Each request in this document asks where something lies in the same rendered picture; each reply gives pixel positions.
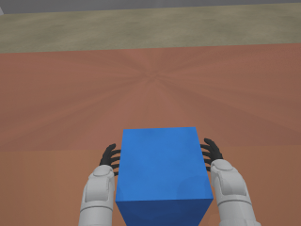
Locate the carton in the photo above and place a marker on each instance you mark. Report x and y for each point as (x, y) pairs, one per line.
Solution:
(162, 178)

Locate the robot left forearm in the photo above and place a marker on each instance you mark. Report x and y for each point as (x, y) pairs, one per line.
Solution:
(98, 198)

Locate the robot right forearm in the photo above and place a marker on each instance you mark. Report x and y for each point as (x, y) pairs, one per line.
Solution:
(232, 197)

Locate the left robot hand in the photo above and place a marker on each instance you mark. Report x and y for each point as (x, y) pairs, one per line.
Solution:
(107, 160)

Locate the right robot hand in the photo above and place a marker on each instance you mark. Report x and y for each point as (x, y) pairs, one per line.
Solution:
(213, 153)

